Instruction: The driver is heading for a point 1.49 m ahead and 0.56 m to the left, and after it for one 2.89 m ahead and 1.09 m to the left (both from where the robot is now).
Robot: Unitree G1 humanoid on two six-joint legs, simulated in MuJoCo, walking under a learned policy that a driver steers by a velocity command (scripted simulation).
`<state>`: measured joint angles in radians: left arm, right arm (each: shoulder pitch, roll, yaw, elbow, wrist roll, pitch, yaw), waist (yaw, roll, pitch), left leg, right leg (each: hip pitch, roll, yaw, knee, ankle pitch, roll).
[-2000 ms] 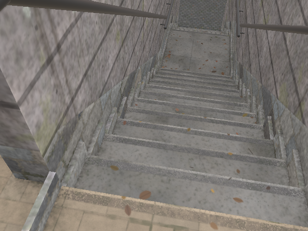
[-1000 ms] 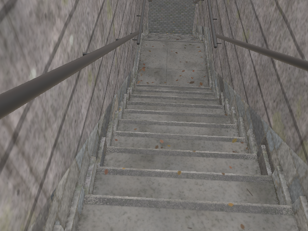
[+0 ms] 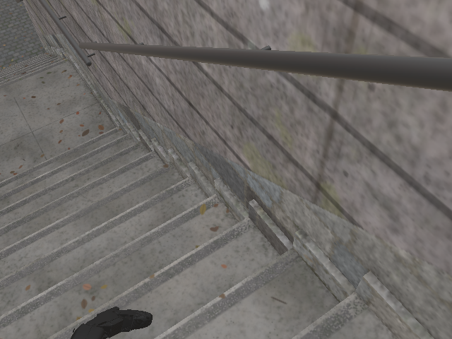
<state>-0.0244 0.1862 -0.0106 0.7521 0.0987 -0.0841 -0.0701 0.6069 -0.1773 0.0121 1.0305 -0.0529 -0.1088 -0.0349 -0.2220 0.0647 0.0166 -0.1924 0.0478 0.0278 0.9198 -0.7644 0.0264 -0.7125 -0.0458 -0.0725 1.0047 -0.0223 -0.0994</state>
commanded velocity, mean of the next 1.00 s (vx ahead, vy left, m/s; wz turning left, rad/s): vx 0.50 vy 0.00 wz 0.49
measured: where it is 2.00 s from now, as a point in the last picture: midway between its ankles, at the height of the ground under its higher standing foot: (133, 302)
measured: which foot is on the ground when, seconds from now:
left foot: down 0.00-0.04, up 0.06-0.30, down 0.32-0.66, up 0.68-1.00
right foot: down 0.00-0.26, up 0.28-0.62, down 0.64-1.00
